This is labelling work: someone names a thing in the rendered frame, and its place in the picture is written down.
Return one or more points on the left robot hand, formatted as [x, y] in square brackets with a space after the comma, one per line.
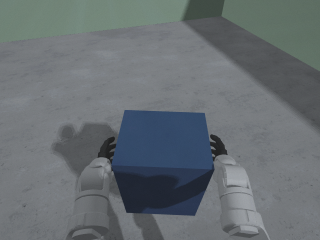
[106, 148]

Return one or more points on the right robot hand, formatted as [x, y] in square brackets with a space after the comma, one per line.
[219, 146]

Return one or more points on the robot right forearm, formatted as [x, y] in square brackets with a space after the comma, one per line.
[239, 215]

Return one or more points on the carton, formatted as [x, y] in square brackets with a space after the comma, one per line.
[162, 161]

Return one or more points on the robot left forearm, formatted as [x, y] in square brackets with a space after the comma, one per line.
[89, 220]

